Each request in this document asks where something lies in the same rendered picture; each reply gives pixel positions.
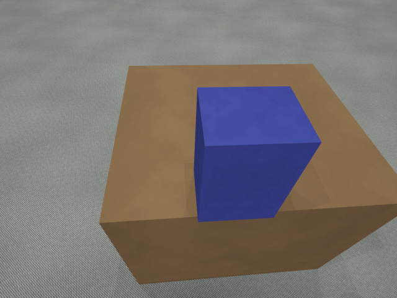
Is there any carton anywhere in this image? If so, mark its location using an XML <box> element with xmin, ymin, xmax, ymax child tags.
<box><xmin>194</xmin><ymin>86</ymin><xmax>321</xmax><ymax>222</ymax></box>

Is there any pedestal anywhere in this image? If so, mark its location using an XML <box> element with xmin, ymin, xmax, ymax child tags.
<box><xmin>99</xmin><ymin>64</ymin><xmax>397</xmax><ymax>284</ymax></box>

